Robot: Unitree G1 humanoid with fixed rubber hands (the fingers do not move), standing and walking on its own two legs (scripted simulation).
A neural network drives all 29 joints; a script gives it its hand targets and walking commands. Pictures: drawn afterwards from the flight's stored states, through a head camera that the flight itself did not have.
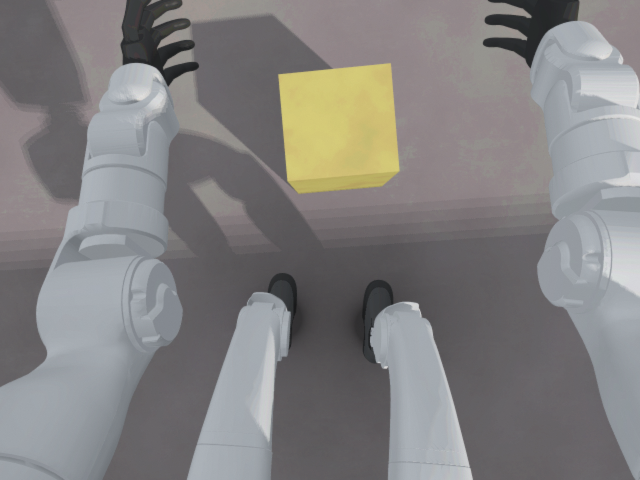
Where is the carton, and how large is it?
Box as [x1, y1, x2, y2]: [278, 63, 398, 193]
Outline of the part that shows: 390,63 278,74 287,180 298,193 381,186 398,171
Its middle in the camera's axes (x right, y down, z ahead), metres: +0.04 -0.22 +0.84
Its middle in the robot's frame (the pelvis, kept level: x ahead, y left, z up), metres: +0.56 +0.02 -0.53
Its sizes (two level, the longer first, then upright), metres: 0.210 0.200 0.250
